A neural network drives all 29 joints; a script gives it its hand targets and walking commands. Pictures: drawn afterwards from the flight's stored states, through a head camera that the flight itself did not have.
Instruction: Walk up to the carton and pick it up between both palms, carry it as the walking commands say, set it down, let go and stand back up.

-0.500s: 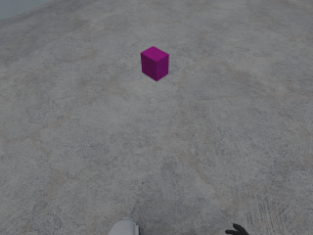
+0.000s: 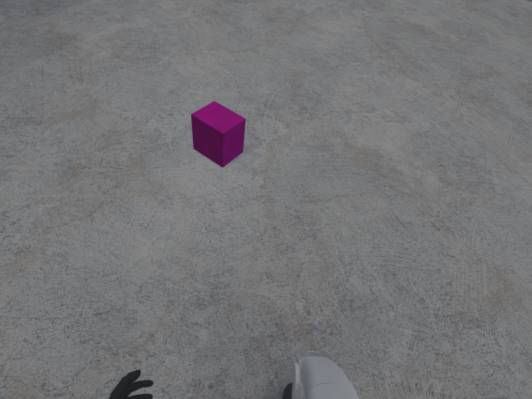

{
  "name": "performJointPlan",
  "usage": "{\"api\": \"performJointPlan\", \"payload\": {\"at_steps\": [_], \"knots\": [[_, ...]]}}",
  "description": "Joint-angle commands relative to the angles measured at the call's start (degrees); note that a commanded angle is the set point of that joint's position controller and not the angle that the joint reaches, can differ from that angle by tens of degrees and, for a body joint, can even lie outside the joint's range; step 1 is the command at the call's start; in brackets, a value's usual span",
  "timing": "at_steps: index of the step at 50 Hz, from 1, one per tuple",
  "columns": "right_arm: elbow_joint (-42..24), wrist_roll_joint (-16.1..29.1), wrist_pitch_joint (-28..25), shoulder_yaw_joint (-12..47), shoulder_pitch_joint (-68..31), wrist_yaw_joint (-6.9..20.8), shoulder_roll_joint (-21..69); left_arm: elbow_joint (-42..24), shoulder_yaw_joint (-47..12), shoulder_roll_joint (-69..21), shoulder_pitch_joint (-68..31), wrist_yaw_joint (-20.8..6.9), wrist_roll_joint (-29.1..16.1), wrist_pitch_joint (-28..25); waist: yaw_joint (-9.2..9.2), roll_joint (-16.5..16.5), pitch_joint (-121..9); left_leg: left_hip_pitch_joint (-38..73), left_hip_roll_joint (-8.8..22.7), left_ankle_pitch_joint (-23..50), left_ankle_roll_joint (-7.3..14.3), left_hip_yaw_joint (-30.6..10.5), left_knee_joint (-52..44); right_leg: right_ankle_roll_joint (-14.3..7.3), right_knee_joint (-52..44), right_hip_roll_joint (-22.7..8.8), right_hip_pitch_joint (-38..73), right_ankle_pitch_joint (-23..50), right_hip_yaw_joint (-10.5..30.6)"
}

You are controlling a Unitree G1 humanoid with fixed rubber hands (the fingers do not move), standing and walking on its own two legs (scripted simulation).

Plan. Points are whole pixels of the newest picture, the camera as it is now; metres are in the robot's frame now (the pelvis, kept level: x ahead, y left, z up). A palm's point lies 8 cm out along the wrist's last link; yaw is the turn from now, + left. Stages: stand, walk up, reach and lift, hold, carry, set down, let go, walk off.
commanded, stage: walk up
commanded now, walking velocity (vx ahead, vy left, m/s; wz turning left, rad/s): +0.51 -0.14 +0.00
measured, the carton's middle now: (218, 134) +1.46 +0.07 -0.67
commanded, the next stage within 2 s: none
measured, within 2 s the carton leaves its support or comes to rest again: neither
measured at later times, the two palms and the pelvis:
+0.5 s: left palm (145, 374) +0.19 +0.17 -0.12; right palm (396, 300) +0.31 -0.31 -0.15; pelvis +0.26 -0.08 +0.00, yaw -2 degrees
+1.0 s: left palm (123, 211) +0.54 +0.28 -0.16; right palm (333, 204) +0.55 -0.23 -0.14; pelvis +0.53 +0.03 -0.01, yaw -2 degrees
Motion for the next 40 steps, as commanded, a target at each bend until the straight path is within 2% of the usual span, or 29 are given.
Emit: {"api": "performJointPlan", "payload": {"at_steps": [1, 4, 5, 7, 8, 9, 10, 11, 12, 13, 14, 15, 16, 17, 18, 19, 20, 21, 22, 23, 24, 26, 30, 32, 35, 36, 38, 39, 40], "knots": [[-0.87, 0.07, -0.11, -1.91, 4.59, -0.83, -9.42, -4.05, -0.44, 1.23, -6.93, -0.27, -0.4, -1.33, -0.37, 11.31, 7.73, 2.17, 12.21, 27.66, 3.13, -6.49, -4.84, -0.22, -7.5, -0.26, -6.19, 0.28, -1.2], [0.26, 0.1, -0.04, -2.31, 5.86, -1.51, -9.85, -4.65, -0.83, 0.29, -10.22, 0.12, -0.59, -2.05, -1.53, 10.79, 9.58, 3.83, 13.06, 30.45, 3.84, -5.37, -3.87, -1.01, -14.88, 0.8, -3.99, -1.19, -3.13], [0.71, 0.1, 0.08, -2.45, 5.55, -1.51, -10.59, -4.58, -0.84, 0.17, -10.02, 0.35, -0.52, -2.18, -1.3, 12.28, 8.18, 4.42, 12.95, 32.5, 3.8, -4.19, -2.42, -1.62, -17.23, 1.47, -1.12, -3.21, -3.72], [1.07, 0.04, 0.07, -2.55, 3.88, -1.66, -11.23, -3.49, -0.71, 0.81, -6.72, 0.94, -0.16, -2.82, 0.77, 14.71, 6.69, 3.21, 12.01, 44.53, 3.01, -1.81, 2.13, -3.46, -20.7, 3.3, 6.86, -6.38, -4.39], [1.28, -0.04, 0.15, -2.53, 3.16, -1.5, -11.14, -1.94, -0.31, 1.54, -3.14, 1.44, 0.06, -3.19, 2.38, 15.42, 3.4, 3.2, 11.42, 50.81, 2.6, -1.46, 7.91, -4.03, -21.04, 5.29, 12.79, -8.52, -5.36], [1.69, 0.09, 0.39, -2.55, 1.79, -1.49, -11.54, 0.3, 0.27, 2.72, 4.87, 1.83, 0.52, -4.12, 6.39, 14.45, -1.72, 0.35, 8.68, 47.89, 1.52, 0.04, 16.78, -4.57, -23.86, 6.13, 24.42, -4.41, -5.64], [1.81, 0.89, 0.72, -2.36, 0.84, -1.2, -10.65, 3.18, 1.74, 6.87, 16.22, 2.53, 0.92, -5.05, 11.93, 11.02, -8.86, -9.23, 5.54, 34.24, 0.66, -0.4, 28.57, -6.01, -22.03, 1.11, 40.93, -2.84, -1.43], [-0.03, 1.55, 1.04, -1.64, 3.23, -0.9, -7.51, 4.72, 3.01, 12.79, 24.98, 3.04, 2.0, -5.46, 13.9, -3.02, -17.75, -23.79, 1.49, 2.17, -0.72, -0.29, 45.58, -9.19, -22.65, -15.41, 57.36, -8.68, 18.53], [-1.66, 1.51, 1.11, -1.84, 1.69, -1.04, -5.89, 4.36, 2.8, 14.8, 23.62, 3.01, 1.6, -5.25, 11.08, -8.33, -15.9, -31.78, -1.85, -17.8, -0.22, -5.14, 53.73, -9.33, -28.9, -21.98, 55.77, -5.38, 31.64], [-1.72, 2.02, 1.33, -2.76, 1.42, -0.7, -5.42, 4.93, 2.25, 14.53, 20.55, 3.08, 0.31, -4.6, 10.59, -10.21, -16.0, -34.36, -1.92, -10.12, -0.44, -7.16, 60.64, -12.32, -36.11, -21.75, 50.0, -14.71, 35.29], [-1.88, 1.32, 1.26, -2.74, -0.33, -0.39, -5.35, 3.88, 1.69, 11.69, 17.07, 2.88, 0.39, -4.9, 8.67, -7.86, -9.67, -35.2, 0.43, -7.17, 0.18, -7.29, 61.73, -10.0, -38.43, -21.53, 40.91, -19.02, 32.93], [-2.07, 0.5, 1.58, -3.02, -3.95, 0.03, -5.7, 2.51, 0.74, 8.18, 11.76, 2.66, 0.09, -5.21, 7.62, -0.91, -4.56, -34.04, 2.26, -1.61, 0.21, -7.96, 60.77, -8.31, -38.67, -18.73, 33.77, -19.57, 27.4], [-1.78, -0.14, 1.93, -3.34, -4.21, 0.35, -5.57, 2.6, 0.25, 5.91, 10.64, 2.68, -0.17, -5.29, 5.77, 2.48, 0.05, -31.38, 3.25, 1.99, -0.49, -8.92, 59.24, -6.25, -38.46, -17.13, 27.62, -9.85, 23.15], [-2.08, -0.72, 2.71, -3.59, -3.48, 0.8, -5.57, 3.33, 0.02, 4.36, 11.86, 3.0, -0.55, -5.29, 4.45, 2.25, 1.12, -29.28, 3.86, 4.09, -0.57, -10.06, 56.48, -4.68, -38.32, -15.47, 24.84, -2.67, 19.72], [-2.48, -0.82, 3.44, -3.92, -3.66, 1.28, -5.51, 3.86, 0.04, 4.27, 12.9, 3.07, -0.41, -5.38, 3.99, 0.09, 1.48, -28.24, 4.09, 5.35, -0.52, -9.93, 55.69, -3.87, -37.79, -13.48, 23.22, 0.03, 15.55], [-2.96, -0.72, 4.18, -3.79, -4.31, 1.63, -5.48, 3.64, -0.14, 3.89, 13.21, 3.11, -0.48, -5.45, 3.77, -2.15, 1.82, -28.47, 3.72, 6.15, -0.61, -9.43, 54.09, -3.3, -38.39, -11.65, 22.81, -1.61, 13.4], [-3.01, -0.52, 5.01, -3.56, -3.78, 1.79, -4.78, 3.66, -0.33, 3.94, 14.02, 3.08, -0.46, -5.79, 3.29, -3.8, 2.56, -28.92, 3.14, 7.88, -0.85, -8.77, 53.16, -2.87, -38.63, -10.92, 22.28, 0.36, 11.02], [-3.49, -0.45, 5.66, -3.64, -5.3, 2.09, -5.73, 3.61, -0.38, 4.71, 14.76, 3.31, -0.34, -5.82, 3.25, -4.71, 2.47, -30.33, 2.9, 8.14, -1.07, -8.08, 52.38, -3.61, -39.38, -11.11, 22.78, -0.67, 10.78], [-4.44, -0.5, 6.24, -3.56, -7.65, 2.32, -6.44, 3.68, -0.21, 5.18, 15.77, 3.38, -0.56, -5.94, 3.33, -6.67, 3.62, -32.16, 2.91, 9.23, -1.2, -7.66, 51.18, -3.61, -39.91, -10.89, 22.79, -1.06, 9.49], [-5.47, -0.55, 6.6, -3.37, -9.86, 2.59, -6.71, 3.53, -0.31, 5.44, 16.29, 3.52, -0.59, -6.0, 3.46, -7.15, 5.46, -34.54, 3.15, 11.51, -1.53, -7.54, 49.32, -3.68, -41.16, -10.67, 22.0, -3.88, 8.47], [-6.34, -0.91, 6.93, -3.31, -13.0, 2.97, -7.64, 3.52, -0.46, 4.87, 17.68, 3.69, -0.52, -5.89, 4.56, -8.11, 5.84, -35.94, 3.34, 12.93, -1.79, -7.24, 47.49, -4.21, -42.2, -10.33, 22.42, -7.43, 7.83], [-7.26, -0.88, 6.92, -3.3, -16.34, 3.49, -8.21, 4.03, -0.58, 4.87, 21.76, 4.03, -0.38, -5.88, 6.09, -7.59, 6.78, -39.29, 3.12, 15.97, -2.42, -6.52, 43.7, -3.73, -43.21, -10.52, 25.23, -9.0, 8.39], [-8.78, -0.88, 6.29, -3.01, -24.11, 4.17, -8.21, 4.52, -0.27, 5.86, 26.46, 4.73, -0.6, -6.17, 8.48, -4.1, 7.96, -44.89, 2.89, 17.21, -3.52, -3.95, 36.25, -5.29, -43.73, -12.23, 32.94, -4.77, 7.56], [-9.9, -0.75, 5.81, -2.61, -27.14, 4.31, -7.37, 4.55, -0.16, 5.47, 27.1, 4.89, -0.45, -6.27, 8.9, -5.45, 8.54, -45.22, 3.1, 16.79, -3.81, -2.98, 30.83, -5.66, -43.48, -12.19, 35.14, -3.6, 6.09], [-11.2, -0.59, 4.87, -2.19, -31.46, 4.28, -6.46, 5.88, -0.17, 4.73, 29.87, 5.2, 0.02, -6.23, 10.86, -4.82, 8.96, -43.64, 2.29, 14.42, -3.59, -0.08, 22.89, -6.56, -41.86, -12.74, 39.2, 2.52, 4.56], [-11.74, -0.5, 4.73, -2.24, -33.04, 4.34, -6.67, 6.42, -0.01, 4.93, 31.06, 5.36, 0.27, -6.21, 11.73, -6.3, 8.63, -42.65, 2.07, 13.27, -3.46, 0.78, 21.19, -6.62, -40.93, -12.76, 40.35, 4.87, 4.27], [-11.99, -0.54, 4.08, -2.34, -33.47, 4.25, -6.69, 6.61, 0.65, 6.54, 29.92, 5.84, 0.52, -5.94, 10.79, -7.28, 8.23, -39.37, 0.95, 8.95, -2.22, 1.67, 16.72, -6.66, -37.87, -13.76, 41.74, 12.83, 3.59], [-11.21, -0.84, 3.82, -2.36, -31.36, 4.09, -6.71, 6.52, 0.89, 7.46, 27.84, 5.9, 0.55, -5.88, 9.49, -8.05, 6.72, -34.24, -0.34, 7.31, -1.33, 1.99, 13.74, -6.14, -35.16, -12.64, 40.66, 18.86, 1.27], [-9.87, -0.85, 3.43, -2.98, -27.5, 3.64, -7.9, 6.26, 0.99, 7.96, 26.38, 5.75, 0.43, -5.81, 7.14, -8.95, 3.79, -26.39, -2.18, 4.86, -0.05, 1.89, 12.48, -5.86, -29.84, -12.23, 38.91, 26.15, 0.19]]}}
